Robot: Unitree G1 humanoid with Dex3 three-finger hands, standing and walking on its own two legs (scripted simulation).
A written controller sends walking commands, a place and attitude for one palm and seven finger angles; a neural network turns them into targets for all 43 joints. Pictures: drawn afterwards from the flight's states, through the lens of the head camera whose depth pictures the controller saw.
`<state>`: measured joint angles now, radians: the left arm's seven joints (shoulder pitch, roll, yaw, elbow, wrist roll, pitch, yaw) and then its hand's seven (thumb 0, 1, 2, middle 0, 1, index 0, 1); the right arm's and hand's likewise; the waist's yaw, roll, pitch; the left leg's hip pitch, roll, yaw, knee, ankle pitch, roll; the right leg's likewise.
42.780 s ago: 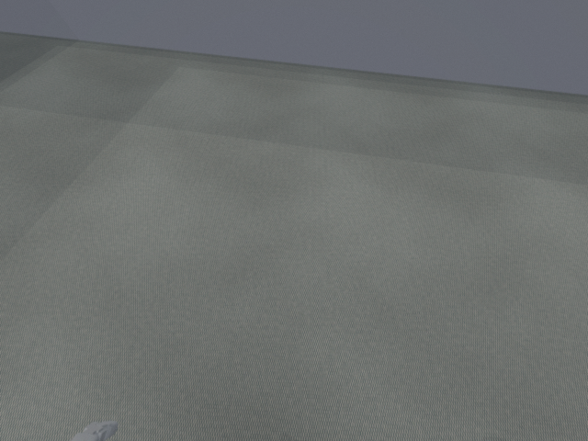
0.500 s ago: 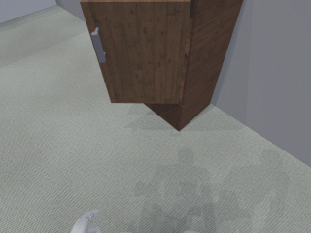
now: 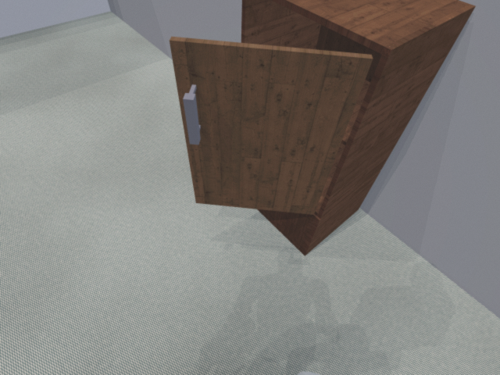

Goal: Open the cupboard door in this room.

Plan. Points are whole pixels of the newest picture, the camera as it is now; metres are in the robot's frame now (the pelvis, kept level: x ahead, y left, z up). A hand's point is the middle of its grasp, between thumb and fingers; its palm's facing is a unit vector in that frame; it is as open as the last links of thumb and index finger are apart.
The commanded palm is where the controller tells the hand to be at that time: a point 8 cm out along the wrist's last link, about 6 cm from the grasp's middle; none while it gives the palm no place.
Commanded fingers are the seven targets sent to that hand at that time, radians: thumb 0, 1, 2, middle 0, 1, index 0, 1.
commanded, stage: come to a stop and stand still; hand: left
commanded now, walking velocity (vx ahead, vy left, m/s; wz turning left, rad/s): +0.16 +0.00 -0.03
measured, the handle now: (194, 115) +0.67 +0.21 -0.01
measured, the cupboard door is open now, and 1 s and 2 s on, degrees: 44 44 44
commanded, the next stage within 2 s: none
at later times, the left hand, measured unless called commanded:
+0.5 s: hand (168, 356) +0.17 +0.17 -0.18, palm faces +0.02 -0.98 -0.19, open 7.4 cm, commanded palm none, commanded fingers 0.00 0.90 0.90 -0.20 -0.30 -0.20 -0.30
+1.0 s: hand out of the picture +0.03 +0.20 -0.17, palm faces +0.02 -0.97 -0.25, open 7.4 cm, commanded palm none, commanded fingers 0.00 0.90 0.90 -0.20 -0.30 -0.20 -0.30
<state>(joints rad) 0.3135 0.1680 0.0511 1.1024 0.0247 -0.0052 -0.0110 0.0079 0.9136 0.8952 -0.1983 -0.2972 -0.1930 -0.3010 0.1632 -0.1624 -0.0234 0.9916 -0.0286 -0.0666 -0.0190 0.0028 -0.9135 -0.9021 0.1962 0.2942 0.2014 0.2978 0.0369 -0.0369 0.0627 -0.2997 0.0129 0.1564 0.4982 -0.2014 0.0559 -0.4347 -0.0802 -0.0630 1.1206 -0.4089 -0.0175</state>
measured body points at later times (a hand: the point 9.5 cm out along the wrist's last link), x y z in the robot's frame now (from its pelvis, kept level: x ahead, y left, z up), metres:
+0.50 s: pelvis +0.08 -0.01 +0.00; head +0.12 +0.00 +0.44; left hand +0.17 +0.22 -0.16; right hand +0.08 -0.24 -0.16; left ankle +0.04 +0.09 -0.73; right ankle +0.09 -0.12 -0.73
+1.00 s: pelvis +0.01 +0.01 -0.01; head +0.00 +0.00 +0.44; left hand +0.03 +0.25 -0.15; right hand +0.09 -0.22 -0.15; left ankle +0.06 +0.10 -0.73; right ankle +0.05 -0.14 -0.73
